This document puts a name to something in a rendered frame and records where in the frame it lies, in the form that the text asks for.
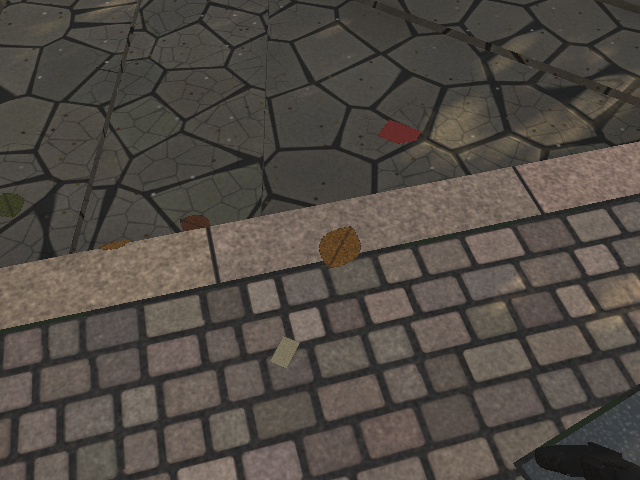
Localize right robot hand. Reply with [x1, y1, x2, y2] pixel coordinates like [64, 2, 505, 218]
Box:
[534, 442, 640, 480]

